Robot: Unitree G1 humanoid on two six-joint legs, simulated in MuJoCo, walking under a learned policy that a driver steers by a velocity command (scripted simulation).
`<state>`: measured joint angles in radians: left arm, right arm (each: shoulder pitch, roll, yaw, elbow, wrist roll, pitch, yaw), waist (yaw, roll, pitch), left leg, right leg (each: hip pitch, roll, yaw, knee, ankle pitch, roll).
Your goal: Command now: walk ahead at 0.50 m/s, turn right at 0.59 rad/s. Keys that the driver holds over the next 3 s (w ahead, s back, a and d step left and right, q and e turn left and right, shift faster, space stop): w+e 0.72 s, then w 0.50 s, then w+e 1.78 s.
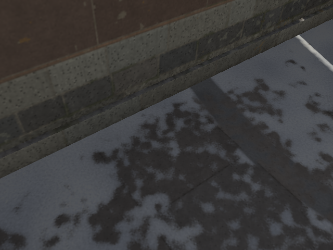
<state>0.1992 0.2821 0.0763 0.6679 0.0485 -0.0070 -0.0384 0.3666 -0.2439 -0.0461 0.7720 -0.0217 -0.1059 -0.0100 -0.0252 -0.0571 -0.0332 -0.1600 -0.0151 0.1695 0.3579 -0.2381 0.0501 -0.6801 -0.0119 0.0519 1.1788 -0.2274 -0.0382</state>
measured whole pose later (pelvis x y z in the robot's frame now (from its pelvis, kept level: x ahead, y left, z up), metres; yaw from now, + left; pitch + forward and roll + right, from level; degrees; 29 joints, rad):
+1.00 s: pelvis +0.57 -0.11 +0.00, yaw -31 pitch +1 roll +0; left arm 0.24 0.29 0.05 0.74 0.05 -0.04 -0.04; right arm 0.37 -0.25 -0.04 0.81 -0.02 -0.08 0.00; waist -0.03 -0.05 0.00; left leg -0.18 -0.02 0.06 0.36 -0.20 0.04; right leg -0.55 0.03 0.09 1.05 -0.28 -0.06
